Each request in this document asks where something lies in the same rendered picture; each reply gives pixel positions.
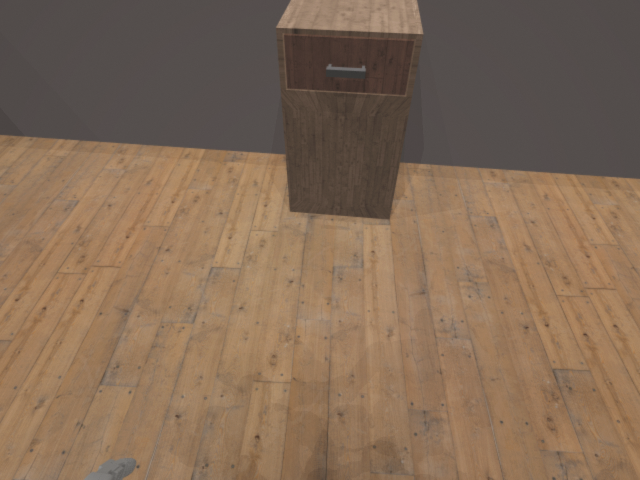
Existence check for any left robot hand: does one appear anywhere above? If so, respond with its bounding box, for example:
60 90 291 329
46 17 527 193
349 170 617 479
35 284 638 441
84 458 136 480

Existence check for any handle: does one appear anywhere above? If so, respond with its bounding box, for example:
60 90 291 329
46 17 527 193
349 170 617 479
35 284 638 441
326 64 366 79

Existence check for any cabinet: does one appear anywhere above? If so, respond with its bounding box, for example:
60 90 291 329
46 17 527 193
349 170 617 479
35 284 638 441
276 0 423 220

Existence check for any drawer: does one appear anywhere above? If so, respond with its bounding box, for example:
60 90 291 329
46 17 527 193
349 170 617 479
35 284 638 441
284 33 414 95

